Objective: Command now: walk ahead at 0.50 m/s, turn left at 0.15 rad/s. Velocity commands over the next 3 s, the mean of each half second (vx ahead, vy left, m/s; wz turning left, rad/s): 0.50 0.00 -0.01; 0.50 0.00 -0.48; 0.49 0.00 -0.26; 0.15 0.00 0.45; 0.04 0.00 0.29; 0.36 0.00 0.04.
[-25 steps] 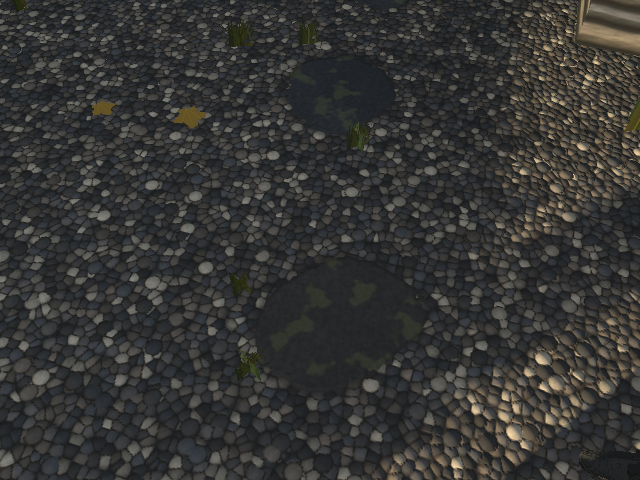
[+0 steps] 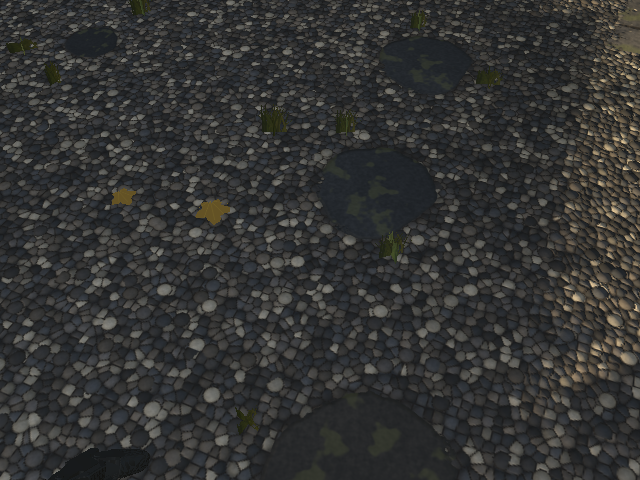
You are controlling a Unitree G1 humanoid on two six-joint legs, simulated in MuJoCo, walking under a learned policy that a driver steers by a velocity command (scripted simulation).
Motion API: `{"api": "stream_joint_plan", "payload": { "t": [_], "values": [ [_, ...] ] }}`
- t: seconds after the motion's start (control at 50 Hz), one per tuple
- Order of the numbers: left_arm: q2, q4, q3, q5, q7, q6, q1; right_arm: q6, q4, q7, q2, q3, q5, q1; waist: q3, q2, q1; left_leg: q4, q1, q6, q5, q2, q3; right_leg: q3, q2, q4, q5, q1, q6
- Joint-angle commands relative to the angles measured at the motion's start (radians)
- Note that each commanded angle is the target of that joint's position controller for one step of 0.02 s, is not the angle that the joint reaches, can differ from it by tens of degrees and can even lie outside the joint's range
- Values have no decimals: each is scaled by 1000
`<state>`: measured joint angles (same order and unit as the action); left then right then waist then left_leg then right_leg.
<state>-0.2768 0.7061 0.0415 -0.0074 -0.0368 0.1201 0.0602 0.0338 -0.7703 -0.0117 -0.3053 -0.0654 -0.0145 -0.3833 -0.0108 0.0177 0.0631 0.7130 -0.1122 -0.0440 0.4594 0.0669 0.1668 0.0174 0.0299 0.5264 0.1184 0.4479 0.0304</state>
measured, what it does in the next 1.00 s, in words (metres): walks ahead, turning right: left foot, then right foot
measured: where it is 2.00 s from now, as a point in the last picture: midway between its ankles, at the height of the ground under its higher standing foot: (399, 274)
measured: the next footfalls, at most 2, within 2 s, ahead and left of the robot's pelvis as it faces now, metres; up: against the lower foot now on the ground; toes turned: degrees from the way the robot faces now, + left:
left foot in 0.48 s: +0.43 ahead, +0.14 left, +0.00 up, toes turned -3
right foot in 0.98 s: +0.65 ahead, -0.18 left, +0.00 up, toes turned -22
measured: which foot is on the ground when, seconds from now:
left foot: up 0.00-0.46, down 0.48-1.00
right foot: down 0.00-0.48, up 0.50-0.96, down 0.98-1.00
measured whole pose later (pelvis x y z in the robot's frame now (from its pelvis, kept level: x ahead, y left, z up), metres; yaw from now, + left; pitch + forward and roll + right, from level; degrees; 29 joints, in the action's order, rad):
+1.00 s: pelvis +0.53 -0.04 -0.01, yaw -20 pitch +1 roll +2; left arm -0.28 0.66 0.06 0.02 -0.05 0.02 0.07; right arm 0.05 -0.87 -0.01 -0.31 -0.09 -0.02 -0.31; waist -0.05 -0.02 0.05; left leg 0.50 0.05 0.06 0.44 -0.09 -0.27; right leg 0.05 -0.02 0.61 0.11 0.51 0.09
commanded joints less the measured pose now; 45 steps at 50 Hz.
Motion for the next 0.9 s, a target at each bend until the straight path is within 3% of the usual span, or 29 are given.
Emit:
{"api": "stream_joint_plan", "payload": {
  "t": [0.02,0.04,0.06,0.08,0.12,0.16,0.2,0.26,0.34,0.4,0.42,0.44,0.46,0.48,0.5,0.52,0.54,0.58,0.6,0.62,0.64,0.68,0.8,0.9],
  "values": [
    [-169,31,59,31,1,-5,330,35,87,1,-124,-12,-20,-28,226,-193,-159,585,-647,14,81,-25,30,-712,-401,-230,353,-742,256],
    [-142,18,48,22,6,-13,266,37,108,4,-133,-14,-22,62,116,-119,-150,582,-664,10,1,-73,-13,-579,-365,-247,335,-616,219],
    [-122,16,38,10,7,-20,216,41,122,6,-121,-12,-5,122,26,-61,-127,516,-651,10,-69,-111,-49,-480,-318,-284,241,-485,202],
    [-107,14,32,0,9,-17,188,41,124,7,-113,-16,5,126,7,-81,-99,454,-610,14,-121,-146,-53,-429,-295,-303,151,-411,199],
    [-98,19,27,0,9,-13,175,35,107,12,-79,-12,4,91,11,-111,-70,388,-535,26,-158,-168,-71,-339,-250,-340,23,-341,196],
    [-123,34,33,11,13,-8,187,30,115,11,-53,-4,9,112,3,-105,-65,309,-546,44,-194,-177,-95,-274,-245,-368,-84,-317,210],
    [-147,49,39,15,19,-11,205,33,133,10,-38,4,15,176,-8,-83,-81,187,-561,59,-292,-183,-108,-217,-236,-386,-158,-321,208],
    [-161,72,41,22,25,-20,243,44,152,20,-15,14,11,274,-19,-80,-116,-10,-514,60,-465,-162,-134,-134,-199,-391,-192,-322,175],
    [-167,119,40,33,29,-38,336,57,190,37,-17,15,0,402,-51,-73,-158,-149,-477,53,-536,-126,-143,-146,-224,-363,-184,-373,166],
    [-186,135,48,36,39,-58,351,69,204,50,-45,5,0,418,-52,-88,-131,-220,-448,30,-456,-108,-123,-198,-264,-295,-222,-450,146],
    [-197,135,52,35,42,-62,345,73,197,50,-61,-2,1,390,-37,-97,-109,-234,-394,20,-422,-98,-129,-208,-268,-260,-268,-458,137],
    [-205,133,54,36,44,-66,324,76,178,46,-83,-14,3,316,4,-101,-59,-265,-271,1,-411,-80,-147,-195,-250,-181,-381,-442,120],
    [-185,127,45,29,44,-66,317,77,140,37,-128,-37,9,181,100,-88,7,-268,-53,-29,-429,-87,-152,-161,-196,-25,-430,-380,91],
    [-123,92,22,6,43,-62,301,74,116,24,-198,-57,28,2,264,-1,82,-211,254,-92,-451,-263,16,-120,-127,266,-206,-188,50],
    [-10,79,-12,20,40,-45,450,61,93,26,-257,-69,30,-44,411,279,17,-289,558,-237,-269,-497,434,-64,11,594,419,172,-8],
    [-117,98,13,44,39,-38,407,55,97,25,-154,-46,22,-45,373,199,54,-366,501,-225,-106,-477,504,-156,-32,718,464,270,-10],
    [-167,72,32,58,39,-36,316,55,95,21,-112,-31,15,17,214,144,51,-393,375,-182,-111,-444,349,-143,-71,743,378,324,-8],
    [-145,59,38,35,44,-48,235,60,89,25,-54,-12,19,130,63,61,-1,-466,136,-139,-261,-356,145,-119,-131,672,245,270,-14],
    [-122,57,39,37,42,-59,268,67,83,25,-56,-13,28,161,50,115,-42,-499,60,-144,-307,-352,89,-125,-156,653,202,211,-22],
    [-105,65,37,37,40,-71,276,77,77,29,-35,-12,27,172,27,97,-48,-517,10,-137,-406,-328,27,-125,-164,640,190,173,-23],
    [-79,55,34,40,38,-82,285,81,66,28,-53,-18,25,190,26,111,-74,-545,-14,-153,-405,-343,-5,-117,-167,624,174,173,-34],
    [-73,33,35,35,41,-98,240,89,49,22,-70,-27,25,203,-11,64,-78,-585,-43,-162,-437,-351,-66,-124,-177,574,118,211,-45],
    [-45,-23,21,28,5,-87,73,75,4,5,-128,-44,20,160,-53,17,-25,-600,6,-128,-505,-318,-270,-54,-157,248,-149,191,-32],
    [-68,-91,26,27,-17,-92,-38,44,-37,3,-169,-61,-7,102,-82,22,-2,-528,167,-95,-598,-364,-326,4,-128,123,-53,209,21]
  ]
}}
